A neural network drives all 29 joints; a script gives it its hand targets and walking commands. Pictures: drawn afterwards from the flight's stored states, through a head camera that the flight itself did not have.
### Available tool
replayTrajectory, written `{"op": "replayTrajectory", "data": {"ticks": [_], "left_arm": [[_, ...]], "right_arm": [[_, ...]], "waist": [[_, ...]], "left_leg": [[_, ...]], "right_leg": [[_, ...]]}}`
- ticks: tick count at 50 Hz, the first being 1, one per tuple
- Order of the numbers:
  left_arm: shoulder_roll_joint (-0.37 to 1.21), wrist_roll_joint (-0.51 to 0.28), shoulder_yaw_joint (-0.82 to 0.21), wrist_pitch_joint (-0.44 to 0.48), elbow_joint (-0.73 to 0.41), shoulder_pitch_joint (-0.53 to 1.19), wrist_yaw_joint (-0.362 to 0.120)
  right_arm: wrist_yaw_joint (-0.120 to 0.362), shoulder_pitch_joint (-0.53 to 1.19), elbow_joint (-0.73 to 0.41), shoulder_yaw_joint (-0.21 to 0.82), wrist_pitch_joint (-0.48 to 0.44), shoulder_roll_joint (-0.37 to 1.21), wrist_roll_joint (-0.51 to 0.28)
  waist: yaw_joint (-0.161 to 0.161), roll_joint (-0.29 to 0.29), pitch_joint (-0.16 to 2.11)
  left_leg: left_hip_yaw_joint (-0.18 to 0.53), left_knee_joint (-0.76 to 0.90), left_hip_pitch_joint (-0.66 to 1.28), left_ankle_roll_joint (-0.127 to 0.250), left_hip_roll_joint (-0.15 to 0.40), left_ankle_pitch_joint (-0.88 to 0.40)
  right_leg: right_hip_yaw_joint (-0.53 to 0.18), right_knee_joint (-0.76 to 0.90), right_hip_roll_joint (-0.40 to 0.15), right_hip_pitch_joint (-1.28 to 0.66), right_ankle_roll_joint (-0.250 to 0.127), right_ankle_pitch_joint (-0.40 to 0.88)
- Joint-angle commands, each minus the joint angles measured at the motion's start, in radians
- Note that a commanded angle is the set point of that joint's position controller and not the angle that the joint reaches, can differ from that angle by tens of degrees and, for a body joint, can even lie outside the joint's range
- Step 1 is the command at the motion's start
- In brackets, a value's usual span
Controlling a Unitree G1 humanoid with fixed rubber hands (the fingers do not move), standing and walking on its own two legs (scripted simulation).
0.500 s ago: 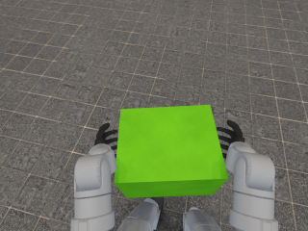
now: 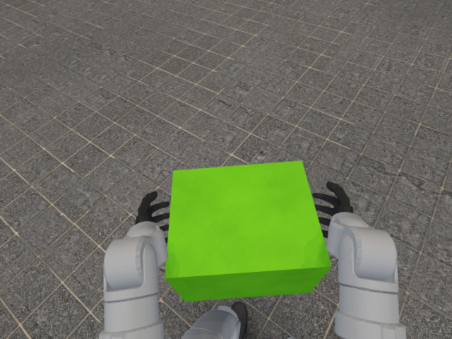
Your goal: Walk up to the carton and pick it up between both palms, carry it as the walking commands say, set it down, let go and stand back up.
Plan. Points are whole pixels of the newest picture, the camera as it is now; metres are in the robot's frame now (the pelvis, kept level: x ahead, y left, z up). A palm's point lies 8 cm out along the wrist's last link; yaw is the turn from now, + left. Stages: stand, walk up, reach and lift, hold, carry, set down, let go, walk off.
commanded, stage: carry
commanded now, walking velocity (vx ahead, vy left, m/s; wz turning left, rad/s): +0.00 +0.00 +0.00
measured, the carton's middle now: (242, 232) +0.30 +0.03 -0.02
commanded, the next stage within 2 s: none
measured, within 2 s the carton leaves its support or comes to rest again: neither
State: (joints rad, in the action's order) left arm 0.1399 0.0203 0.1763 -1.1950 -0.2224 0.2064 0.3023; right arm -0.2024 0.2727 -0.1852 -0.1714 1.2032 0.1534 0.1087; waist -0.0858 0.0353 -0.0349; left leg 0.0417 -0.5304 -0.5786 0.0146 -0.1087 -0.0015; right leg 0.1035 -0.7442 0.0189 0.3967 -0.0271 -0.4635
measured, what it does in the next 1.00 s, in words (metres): walks backwards: left foot, then right foot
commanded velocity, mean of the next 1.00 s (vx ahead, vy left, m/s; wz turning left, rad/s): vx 0.00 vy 0.00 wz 0.00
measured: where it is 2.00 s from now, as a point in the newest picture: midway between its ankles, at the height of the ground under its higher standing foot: outside the picture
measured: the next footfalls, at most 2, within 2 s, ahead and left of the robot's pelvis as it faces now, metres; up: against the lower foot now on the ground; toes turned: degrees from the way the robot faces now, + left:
left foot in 0.22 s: +0.00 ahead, +0.17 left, +0.00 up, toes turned +9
right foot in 0.44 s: -0.07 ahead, -0.02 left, +0.00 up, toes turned +12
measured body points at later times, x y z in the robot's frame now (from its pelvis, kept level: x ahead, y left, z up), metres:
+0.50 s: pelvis -0.12 +0.07 +0.01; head -0.14 +0.05 +0.46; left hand +0.14 +0.26 +0.07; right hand +0.18 -0.06 +0.06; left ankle -0.04 +0.17 -0.71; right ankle -0.07 -0.04 -0.71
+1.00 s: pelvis -0.17 +0.07 +0.00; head -0.19 +0.06 +0.45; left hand +0.09 +0.27 +0.07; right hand +0.13 -0.05 +0.07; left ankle -0.04 +0.17 -0.71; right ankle -0.09 -0.03 -0.70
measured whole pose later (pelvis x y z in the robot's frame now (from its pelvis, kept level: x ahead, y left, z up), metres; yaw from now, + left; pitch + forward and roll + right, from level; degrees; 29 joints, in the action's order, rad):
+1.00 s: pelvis -0.17 +0.07 +0.00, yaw +6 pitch +1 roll +0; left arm 0.14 0.10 0.17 -1.18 -0.12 0.22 0.24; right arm -0.21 0.27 -0.11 -0.20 1.19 0.15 0.11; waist -0.02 0.04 0.09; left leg -0.08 -0.57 -0.52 0.07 -0.02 0.07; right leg 0.07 -0.81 -0.03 0.50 -0.03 -0.45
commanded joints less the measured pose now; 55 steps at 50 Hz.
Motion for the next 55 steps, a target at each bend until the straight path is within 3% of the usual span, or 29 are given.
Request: {"op": "replayTrajectory", "data": {"ticks": [1,2,3,4,5,6,9,10,11,12,13,14,16,18,22,24,26,28,30,32,38,42,44,47,49,52,53,54,55], "left_arm": [[0.984,-0.495,-0.764,0.036,-0.218,0.791,-0.525],[1.007,-0.476,-0.757,0.043,-0.191,0.751,-0.536],[0.996,-0.455,-0.746,0.044,-0.180,0.744,-0.537],[0.983,-0.452,-0.748,0.029,-0.181,0.740,-0.536],[0.993,-0.462,-0.761,0.023,-0.184,0.737,-0.534],[0.992,-0.459,-0.771,0.019,-0.184,0.748,-0.525],[0.951,-0.411,-0.734,0.006,-0.156,0.715,-0.500],[0.947,-0.394,-0.721,0.004,-0.132,0.694,-0.494],[0.939,-0.374,-0.711,0.000,-0.107,0.661,-0.489],[0.935,-0.364,-0.711,-0.003,-0.091,0.658,-0.486],[0.928,-0.348,-0.705,-0.005,-0.065,0.648,-0.485],[0.936,-0.362,-0.738,-0.004,-0.085,0.680,-0.487],[0.956,-0.374,-0.741,0.007,-0.072,0.742,-0.501],[0.977,-0.393,-0.724,0.010,-0.026,0.753,-0.517],[1.000,-0.453,-0.738,0.019,-0.087,0.813,-0.528],[0.996,-0.440,-0.728,0.022,-0.100,0.796,-0.528],[1.006,-0.420,-0.724,0.035,-0.075,0.752,-0.525],[1.010,-0.428,-0.742,0.031,-0.113,0.774,-0.517],[0.993,-0.409,-0.732,0.021,-0.091,0.751,-0.510],[0.986,-0.402,-0.729,0.020,-0.084,0.741,-0.507],[0.989,-0.399,-0.729,0.030,-0.072,0.719,-0.509],[1.003,-0.407,-0.747,0.027,-0.092,0.738,-0.509],[0.990,-0.405,-0.744,0.020,-0.076,0.713,-0.511],[0.967,-0.387,-0.730,0.016,-0.042,0.715,-0.512],[0.969,-0.389,-0.723,0.027,-0.020,0.732,-0.517],[0.988,-0.421,-0.737,0.052,-0.082,0.779,-0.520],[0.985,-0.435,-0.740,0.057,-0.125,0.806,-0.517],[0.996,-0.434,-0.741,0.058,-0.131,0.792,-0.517],[1.021,-0.421,-0.736,0.059,-0.108,0.763,-0.519]], "right_arm": [[0.355,0.602,-0.233,0.718,-0.046,0.960,-0.403],[0.356,0.589,-0.235,0.731,-0.045,0.949,-0.395],[0.362,0.640,-0.258,0.748,-0.046,0.959,-0.402],[0.359,0.642,-0.249,0.745,-0.051,0.960,-0.409],[0.362,0.641,-0.274,0.759,-0.054,0.959,-0.426],[0.368,0.662,-0.275,0.767,-0.048,0.959,-0.451],[0.382,0.599,-0.163,0.728,-0.018,0.917,-0.457],[0.387,0.565,-0.125,0.719,-0.010,0.916,-0.455],[0.393,0.551,-0.104,0.718,-0.006,0.915,-0.454],[0.401,0.548,-0.085,0.717,-0.004,0.924,-0.453],[0.407,0.535,-0.054,0.719,-0.003,0.925,-0.448],[0.413,0.504,-0.022,0.705,-0.011,0.921,-0.449],[0.414,0.549,-0.013,0.709,-0.015,0.959,-0.446],[0.406,0.596,-0.035,0.709,-0.023,0.958,-0.436],[0.382,0.665,-0.119,0.720,-0.041,0.967,-0.439],[0.380,0.663,-0.131,0.737,-0.037,0.978,-0.447],[0.389,0.694,-0.152,0.757,-0.039,0.989,-0.473],[0.393,0.728,-0.182,0.764,-0.036,0.988,-0.490],[0.400,0.677,-0.128,0.742,-0.023,0.969,-0.479],[0.405,0.638,-0.088,0.727,-0.015,0.958,-0.464],[0.403,0.639,-0.093,0.730,-0.022,0.958,-0.445],[0.403,0.654,-0.121,0.742,-0.023,0.965,-0.454],[0.400,0.637,-0.115,0.733,-0.023,0.949,-0.447],[0.406,0.606,-0.049,0.708,-0.016,0.930,-0.431],[0.410,0.607,-0.010,0.683,-0.022,0.937,-0.416],[0.402,0.648,-0.066,0.707,-0.051,0.957,-0.423],[0.396,0.654,-0.102,0.724,-0.054,0.967,-0.438],[0.391,0.653,-0.113,0.739,-0.053,0.979,-0.449],[0.392,0.660,-0.138,0.756,-0.053,0.989,-0.457]], "waist": [[0.046,-0.168,0.631],[0.065,-0.422,0.540],[0.079,-0.356,0.438],[0.097,-0.183,0.425],[0.096,-0.118,0.448],[0.099,-0.112,0.475],[0.083,-0.189,0.521],[0.086,-0.178,0.536],[0.087,-0.060,0.560],[0.094,0.059,0.578],[0.088,0.237,0.566],[0.099,0.311,0.520],[0.098,0.132,0.471],[0.092,0.094,0.450],[0.069,0.073,0.486],[0.076,-0.107,0.521],[0.087,-0.202,0.451],[0.092,-0.139,0.451],[0.094,0.026,0.463],[0.081,0.096,0.471],[0.064,0.010,0.499],[0.088,-0.123,0.480],[0.094,-0.075,0.493],[0.090,0.154,0.471],[0.068,0.213,0.465],[0.036,0.105,0.470],[0.040,-0.082,0.473],[0.053,-0.332,0.477],[0.079,-0.320,0.412]], "left_leg": [[0.058,0.010,0.129,-0.160,0.118,0.474],[-0.060,-0.437,-0.007,-0.125,0.010,0.551],[0.048,-0.641,-0.109,-0.078,0.137,0.471],[0.042,-0.648,-0.074,-0.057,0.147,0.404],[0.026,-0.638,-0.023,-0.042,0.143,0.359],[0.020,-0.542,0.040,-0.030,0.158,0.351],[-0.099,-0.214,0.214,-0.020,0.107,0.374],[-0.143,-0.093,0.299,-0.022,0.079,0.322],[-0.113,0.026,0.393,-0.025,0.097,0.289],[0.001,0.088,0.492,-0.009,0.203,0.201],[0.251,0.082,0.572,0.044,0.413,-0.161],[0.307,0.095,0.469,0.121,0.463,-0.118],[0.315,0.170,0.296,0.123,0.424,0.181],[0.240,0.221,0.200,0.106,0.390,0.430],[0.118,0.197,0.203,0.037,0.311,0.446],[0.033,0.075,0.176,-0.023,0.206,0.383],[-0.032,-0.024,0.328,-0.003,0.165,0.308],[-0.007,0.004,0.382,0.014,0.169,0.318],[0.174,0.210,0.333,0.042,0.275,0.555],[0.225,0.319,0.260,0.034,0.324,0.682],[0.019,0.243,0.232,-0.069,0.201,0.554],[-0.024,-0.017,0.359,-0.001,0.157,0.371],[0.011,-0.012,0.403,0.026,0.175,0.361],[0.240,0.334,0.211,0.061,0.332,0.775],[0.191,0.433,0.038,0.030,0.378,0.812],[0.006,0.305,0.048,-0.081,0.249,0.645],[-0.035,0.125,0.116,-0.085,0.185,0.566],[-0.067,-0.195,0.114,-0.045,0.115,0.435],[-0.074,-0.356,0.084,-0.027,0.109,0.376]], "right_leg": [[-0.307,0.531,-0.245,-0.482,-0.091,-0.194],[-0.582,0.528,-0.519,-0.288,-0.239,-0.179],[-0.536,0.526,-0.556,-0.151,-0.251,-0.080],[-0.393,0.488,-0.463,-0.113,-0.178,-0.037],[-0.279,0.427,-0.399,-0.113,-0.132,0.112],[-0.204,0.362,-0.350,-0.116,-0.092,0.210],[-0.113,0.276,-0.310,-0.121,-0.087,0.299],[-0.086,0.232,-0.303,-0.095,-0.079,0.278],[-0.050,0.143,-0.272,-0.058,-0.044,0.280],[-0.023,0.077,-0.241,0.033,0.012,0.204],[0.004,-0.033,-0.171,0.187,0.075,0.021],[0.002,-0.100,-0.135,0.189,0.091,-0.109],[-0.028,-0.243,-0.094,0.128,0.071,-0.083],[-0.056,-0.214,-0.087,0.068,0.033,-0.001],[-0.005,0.211,-0.056,-0.147,-0.005,0.150],[-0.256,0.339,-0.230,-0.215,-0.051,0.019],[-0.241,0.406,-0.242,0.023,-0.061,-0.155],[-0.151,0.358,-0.188,0.090,-0.024,-0.159],[-0.073,0.182,-0.094,0.079,0.000,-0.128],[-0.021,0.086,-0.039,-0.005,-0.008,-0.022],[-0.045,0.273,-0.060,-0.129,-0.041,-0.081],[-0.150,0.353,-0.161,0.067,-0.031,-0.155],[-0.118,0.296,-0.152,0.119,-0.017,-0.143],[0.013,-0.041,0.001,0.035,0.010,-0.109],[0.035,-0.212,0.032,-0.124,-0.016,-0.046],[0.077,0.147,0.034,-0.251,-0.044,0.038],[-0.084,0.379,-0.057,-0.205,-0.057,-0.081],[-0.428,0.512,-0.292,-0.133,-0.112,-0.231],[-0.501,0.563,-0.399,0.007,-0.171,-0.321]]}}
